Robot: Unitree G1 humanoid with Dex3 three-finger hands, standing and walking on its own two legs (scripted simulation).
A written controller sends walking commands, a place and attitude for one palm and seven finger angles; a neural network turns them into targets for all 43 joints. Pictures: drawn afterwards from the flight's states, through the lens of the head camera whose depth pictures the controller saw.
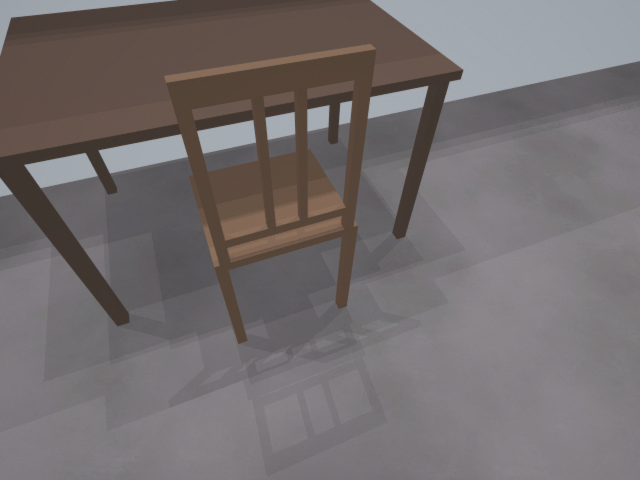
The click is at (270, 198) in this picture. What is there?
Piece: chair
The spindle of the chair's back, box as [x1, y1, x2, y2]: [251, 97, 275, 228]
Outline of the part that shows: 251,99 265,217 267,226 269,228 275,226 263,97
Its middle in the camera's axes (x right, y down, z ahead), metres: -0.12 -0.15 +0.84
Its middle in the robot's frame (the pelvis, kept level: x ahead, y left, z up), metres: +0.72 +0.16 -0.07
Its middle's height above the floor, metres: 0.70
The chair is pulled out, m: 0.00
